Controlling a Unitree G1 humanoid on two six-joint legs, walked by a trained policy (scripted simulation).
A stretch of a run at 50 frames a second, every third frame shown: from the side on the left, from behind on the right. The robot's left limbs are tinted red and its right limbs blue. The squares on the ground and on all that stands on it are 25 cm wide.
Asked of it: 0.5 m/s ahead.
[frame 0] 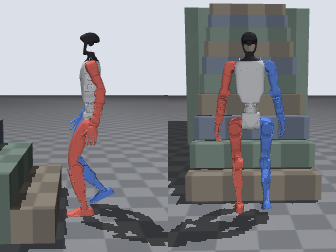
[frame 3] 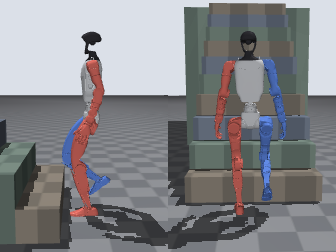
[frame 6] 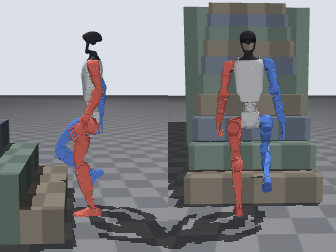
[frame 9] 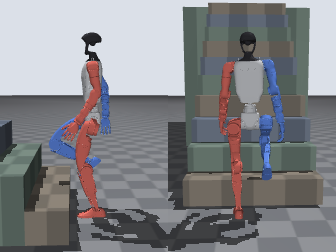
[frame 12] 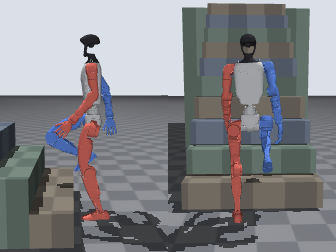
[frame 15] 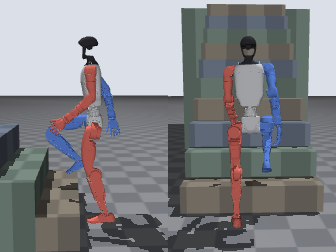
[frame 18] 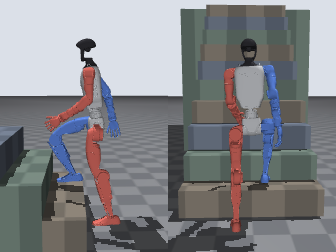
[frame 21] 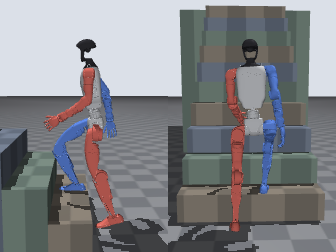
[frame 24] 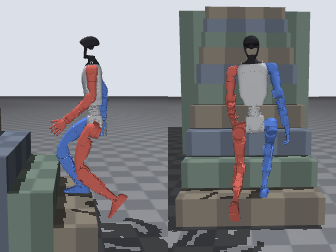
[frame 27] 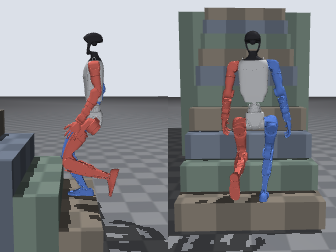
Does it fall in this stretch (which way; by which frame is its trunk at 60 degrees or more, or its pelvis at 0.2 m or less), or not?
no
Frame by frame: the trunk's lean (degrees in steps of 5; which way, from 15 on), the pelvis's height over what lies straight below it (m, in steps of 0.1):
0: 0, 0.8
3: 0, 0.8
6: 0, 0.8
9: 0, 0.8
12: 5, 0.8
15: 5, 0.8
18: 10, 0.8
21: 10, 0.8
24: 5, 0.8
27: 0, 0.7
